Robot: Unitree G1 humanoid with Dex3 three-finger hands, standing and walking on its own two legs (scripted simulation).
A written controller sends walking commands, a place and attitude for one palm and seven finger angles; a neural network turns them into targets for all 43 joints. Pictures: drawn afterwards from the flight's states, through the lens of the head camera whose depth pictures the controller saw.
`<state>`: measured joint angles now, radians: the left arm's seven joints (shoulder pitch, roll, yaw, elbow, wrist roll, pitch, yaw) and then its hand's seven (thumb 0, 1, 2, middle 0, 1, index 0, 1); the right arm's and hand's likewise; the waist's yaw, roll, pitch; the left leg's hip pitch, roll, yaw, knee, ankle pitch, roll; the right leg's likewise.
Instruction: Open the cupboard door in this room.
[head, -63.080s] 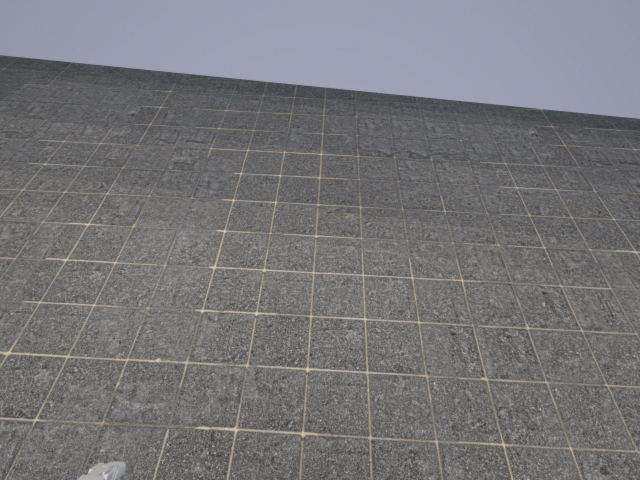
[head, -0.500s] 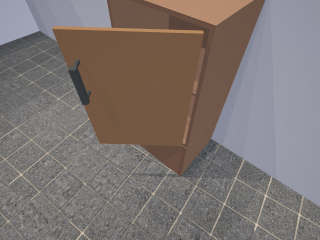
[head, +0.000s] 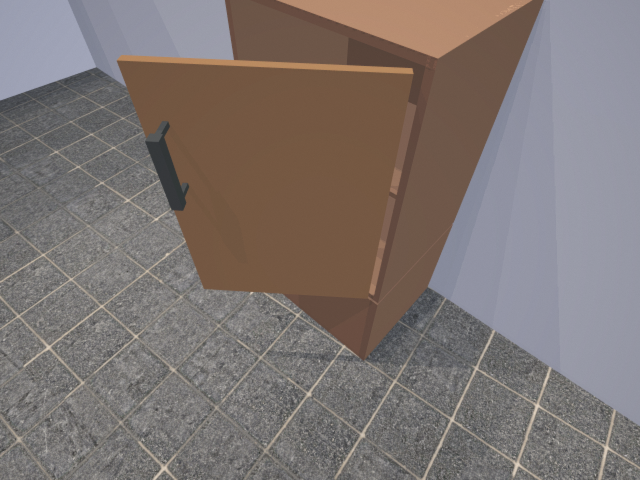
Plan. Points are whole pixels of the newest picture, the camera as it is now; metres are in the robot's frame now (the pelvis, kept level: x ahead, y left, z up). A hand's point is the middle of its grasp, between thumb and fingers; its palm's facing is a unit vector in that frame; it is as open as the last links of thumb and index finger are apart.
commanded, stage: shuffle to correct the standing spot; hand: left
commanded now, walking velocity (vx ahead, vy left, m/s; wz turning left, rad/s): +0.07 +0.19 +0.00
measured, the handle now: (171, 167) +0.57 +0.30 +0.05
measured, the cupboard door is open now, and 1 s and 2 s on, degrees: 39 39 39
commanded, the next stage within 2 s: come to a stop and stand still in 0.32 s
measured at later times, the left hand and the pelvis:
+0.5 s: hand out of the picture +0.02 +0.25 -0.18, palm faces +0.08 -0.97 -0.22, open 7.4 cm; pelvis +0.03 +0.06 +0.00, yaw +0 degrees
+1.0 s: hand out of the picture +0.09 +0.27 -0.17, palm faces -0.01 -0.97 -0.23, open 7.3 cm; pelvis +0.06 +0.09 +0.00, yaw +0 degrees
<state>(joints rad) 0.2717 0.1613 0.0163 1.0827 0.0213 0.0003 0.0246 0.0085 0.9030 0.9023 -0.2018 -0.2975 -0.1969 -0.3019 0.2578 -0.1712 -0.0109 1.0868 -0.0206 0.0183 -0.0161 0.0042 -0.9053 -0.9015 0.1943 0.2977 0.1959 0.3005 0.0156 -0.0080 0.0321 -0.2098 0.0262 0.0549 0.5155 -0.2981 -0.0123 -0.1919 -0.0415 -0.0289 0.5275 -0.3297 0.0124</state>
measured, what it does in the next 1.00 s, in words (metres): steps to the left: left foot, then right foot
